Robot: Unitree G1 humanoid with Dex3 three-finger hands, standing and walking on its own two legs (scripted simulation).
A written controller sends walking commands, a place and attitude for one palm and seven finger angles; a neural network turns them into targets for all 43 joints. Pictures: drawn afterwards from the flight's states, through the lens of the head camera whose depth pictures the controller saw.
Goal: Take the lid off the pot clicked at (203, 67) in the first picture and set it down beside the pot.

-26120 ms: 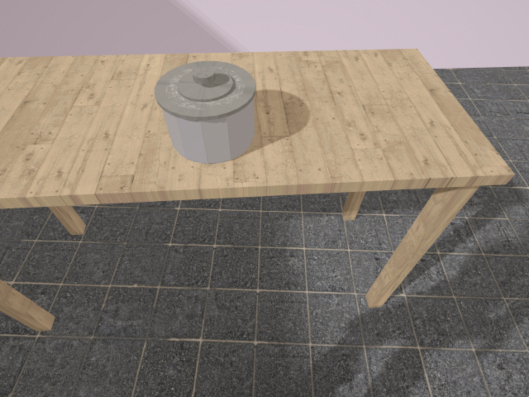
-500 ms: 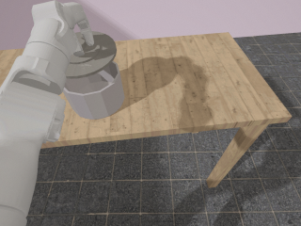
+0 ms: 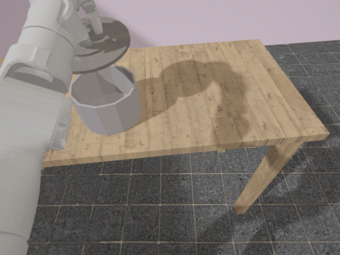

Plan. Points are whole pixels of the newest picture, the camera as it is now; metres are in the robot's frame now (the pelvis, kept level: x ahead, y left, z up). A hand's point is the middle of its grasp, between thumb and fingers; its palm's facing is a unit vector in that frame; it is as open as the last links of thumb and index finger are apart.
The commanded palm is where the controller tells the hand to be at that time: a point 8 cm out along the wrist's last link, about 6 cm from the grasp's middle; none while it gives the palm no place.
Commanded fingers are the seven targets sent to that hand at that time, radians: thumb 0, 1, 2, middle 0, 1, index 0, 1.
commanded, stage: lift the lid straight up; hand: left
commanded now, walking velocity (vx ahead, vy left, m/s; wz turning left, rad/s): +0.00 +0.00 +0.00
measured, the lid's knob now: (83, 31) +0.53 +0.15 +0.27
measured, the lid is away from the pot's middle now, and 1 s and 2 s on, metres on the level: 0.01 0.08 0.17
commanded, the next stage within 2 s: move the lid sideways beside the pot in 0.48 s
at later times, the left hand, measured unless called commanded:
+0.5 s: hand (71, 16) +0.49 +0.15 +0.31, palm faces -0.20 -0.19 -0.96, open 6.6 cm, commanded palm +0.49 +0.15 +0.38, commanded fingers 0.00 0.81 0.80 -0.83 -1.10 -0.90 -1.08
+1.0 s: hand (37, 25) +0.49 +0.21 +0.30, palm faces -0.19 -0.12 -0.98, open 6.5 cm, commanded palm +0.49 +0.20 +0.38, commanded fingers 0.00 0.81 0.80 -0.83 -1.10 -0.90 -1.08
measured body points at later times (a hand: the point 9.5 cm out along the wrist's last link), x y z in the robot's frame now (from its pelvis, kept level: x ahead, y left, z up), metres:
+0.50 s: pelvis +0.00 +0.00 +0.00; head +0.04 -0.02 +0.45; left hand +0.50 +0.15 +0.37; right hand +0.05 -0.27 -0.14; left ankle +0.04 +0.11 -0.73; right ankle -0.07 -0.12 -0.73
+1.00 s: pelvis +0.00 +0.00 +0.00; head +0.04 -0.01 +0.45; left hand +0.49 +0.21 +0.36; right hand +0.06 -0.28 -0.13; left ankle +0.04 +0.12 -0.73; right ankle -0.07 -0.12 -0.73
